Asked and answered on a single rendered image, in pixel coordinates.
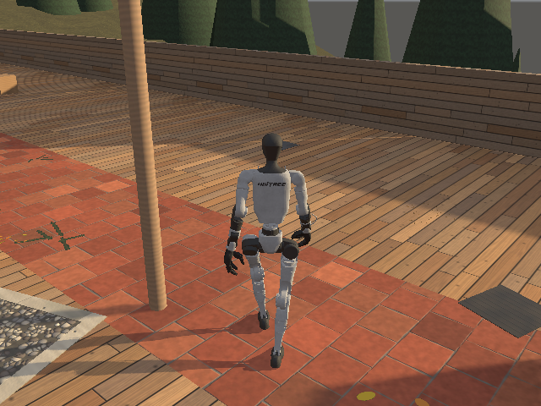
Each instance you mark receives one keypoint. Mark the left robot upper arm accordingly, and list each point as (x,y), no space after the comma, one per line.
(245,177)

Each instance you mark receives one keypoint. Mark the right robot foot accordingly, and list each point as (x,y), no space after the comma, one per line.
(275,361)

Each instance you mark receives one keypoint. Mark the robot left hand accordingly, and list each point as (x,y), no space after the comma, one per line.
(228,260)

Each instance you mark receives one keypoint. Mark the right robot upper arm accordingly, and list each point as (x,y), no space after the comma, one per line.
(297,178)

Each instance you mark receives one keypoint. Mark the left robot forearm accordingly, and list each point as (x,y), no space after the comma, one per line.
(234,232)

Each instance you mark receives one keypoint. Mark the right robot forearm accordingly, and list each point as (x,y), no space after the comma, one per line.
(305,222)

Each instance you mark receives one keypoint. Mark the right robot shin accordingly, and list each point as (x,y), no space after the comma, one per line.
(281,325)

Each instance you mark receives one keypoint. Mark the robot right hand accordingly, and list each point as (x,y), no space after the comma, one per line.
(299,234)

